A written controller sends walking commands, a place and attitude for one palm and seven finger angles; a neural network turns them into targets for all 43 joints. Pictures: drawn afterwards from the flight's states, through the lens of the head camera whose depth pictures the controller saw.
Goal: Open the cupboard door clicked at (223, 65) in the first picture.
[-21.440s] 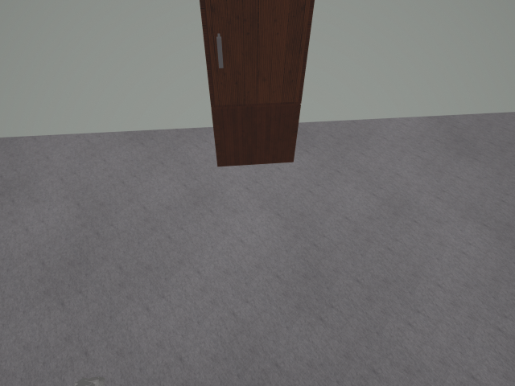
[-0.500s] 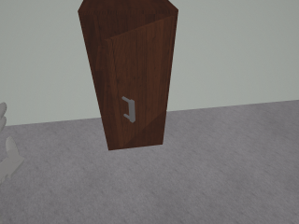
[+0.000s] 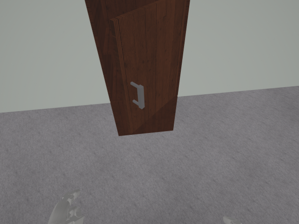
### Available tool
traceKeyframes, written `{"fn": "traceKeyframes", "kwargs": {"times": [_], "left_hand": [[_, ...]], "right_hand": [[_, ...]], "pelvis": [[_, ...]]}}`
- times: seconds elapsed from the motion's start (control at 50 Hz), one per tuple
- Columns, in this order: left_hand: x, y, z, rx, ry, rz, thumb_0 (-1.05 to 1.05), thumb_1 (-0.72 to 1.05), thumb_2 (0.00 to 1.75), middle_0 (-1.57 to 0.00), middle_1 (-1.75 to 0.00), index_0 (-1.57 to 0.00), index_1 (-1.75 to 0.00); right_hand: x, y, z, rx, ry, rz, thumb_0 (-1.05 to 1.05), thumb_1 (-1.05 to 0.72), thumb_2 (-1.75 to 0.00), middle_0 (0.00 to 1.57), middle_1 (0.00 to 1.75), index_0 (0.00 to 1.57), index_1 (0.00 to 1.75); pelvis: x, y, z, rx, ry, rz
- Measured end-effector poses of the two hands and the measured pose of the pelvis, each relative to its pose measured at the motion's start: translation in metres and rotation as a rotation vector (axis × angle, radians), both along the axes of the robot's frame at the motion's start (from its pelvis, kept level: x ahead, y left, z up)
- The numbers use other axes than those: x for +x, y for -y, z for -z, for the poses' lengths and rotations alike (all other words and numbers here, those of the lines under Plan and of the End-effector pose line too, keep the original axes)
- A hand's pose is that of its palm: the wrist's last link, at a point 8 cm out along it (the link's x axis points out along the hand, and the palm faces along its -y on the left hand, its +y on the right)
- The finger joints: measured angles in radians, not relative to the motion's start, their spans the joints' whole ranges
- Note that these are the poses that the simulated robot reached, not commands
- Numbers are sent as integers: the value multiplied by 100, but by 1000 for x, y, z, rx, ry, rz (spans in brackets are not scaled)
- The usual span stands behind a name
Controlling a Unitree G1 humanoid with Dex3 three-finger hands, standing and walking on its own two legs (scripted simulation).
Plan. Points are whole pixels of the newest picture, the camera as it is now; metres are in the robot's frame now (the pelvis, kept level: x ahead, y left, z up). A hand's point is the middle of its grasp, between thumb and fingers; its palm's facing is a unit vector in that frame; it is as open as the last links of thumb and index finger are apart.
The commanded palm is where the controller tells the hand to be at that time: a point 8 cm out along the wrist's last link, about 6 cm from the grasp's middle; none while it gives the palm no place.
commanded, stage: let the arm hang, fingers relaxed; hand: left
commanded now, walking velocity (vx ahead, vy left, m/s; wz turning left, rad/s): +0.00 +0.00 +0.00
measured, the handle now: (137, 95) +0.64 +0.08 -0.06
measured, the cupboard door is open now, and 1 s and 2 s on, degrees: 42 42 42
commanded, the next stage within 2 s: look to check the result in 0.90 s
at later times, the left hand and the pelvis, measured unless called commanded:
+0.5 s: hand out of the picture -0.03 +0.20 -0.15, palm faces +0.00 -0.98 -0.21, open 7.3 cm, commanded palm none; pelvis +0.00 +0.02 +0.02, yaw -2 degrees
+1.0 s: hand out of the picture +0.00 +0.19 -0.16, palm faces +0.00 -0.99 -0.17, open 7.4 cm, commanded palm none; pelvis +0.00 +0.03 +0.02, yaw -2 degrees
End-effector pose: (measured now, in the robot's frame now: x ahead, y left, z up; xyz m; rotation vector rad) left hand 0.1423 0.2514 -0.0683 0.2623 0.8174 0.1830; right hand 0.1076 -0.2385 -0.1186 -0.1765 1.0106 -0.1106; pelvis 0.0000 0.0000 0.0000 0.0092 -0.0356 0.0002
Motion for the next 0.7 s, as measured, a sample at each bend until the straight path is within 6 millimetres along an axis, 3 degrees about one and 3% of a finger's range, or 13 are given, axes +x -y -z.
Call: {"fn": "traceKeyframes", "kwargs": {"times": [0.04, 0.06, 0.08, 0.2, 0.3, 0.44, 0.7], "left_hand": [[-40, 24, 41, -100, -209, -2, 1, 91, 90, -19, -29, -20, -30], [-60, 35, 54, -144, -292, -15, 1, 92, 90, -19, -29, -20, -30], [-73, 33, 59, -156, -323, -74, -1, 96, 90, -20, -29, -20, -30], [-141, 14, 64, -141, -537, -115, -3, 101, 90, -20, -30, -21, -30], [-177, 4, 55, -113, -655, -133, -1, 96, 90, -20, -29, -21, -30], [-184, 2, 50, -100, -683, -130, 1, 92, 90, -20, -29, -20, -30], [-145, 18, 58, -134, -586, -71, 2, 92, 90, -20, -29, -20, -30]], "right_hand": [[-17, 1, -3, -23, -63, 16, 1, -91, -90, 21, 30, 21, 30], [-27, 1, -5, -35, -97, 25, 1, -91, -90, 21, 30, 21, 30], [-36, 1, -6, -45, -136, 30, 1, -91, -90, 20, 30, 21, 30], [-88, -5, -5, -58, -336, 57, 1, -91, -90, 20, 30, 20, 30], [-116, -19, 2, -21, -412, 86, 1, -91, -90, 20, 30, 20, 30], [-136, -45, 12, 44, -451, 104, 1, -91, -90, 20, 30, 20, 30], [-146, -69, 14, 89, -441, 147, 1, -91, -90, 20, 30, 20, 30]], "pelvis": [[0, 0, -3, 2, 9, 10], [0, 0, -5, -1, 9, 13], [0, 0, -7, -6, 6, 10], [-1, -3, -17, -22, -9, 8], [-1, -10, -20, -19, -6, 14], [-2, -18, -22, -13, -1, 25], [-2, -24, -21, -7, -1, 42]]}}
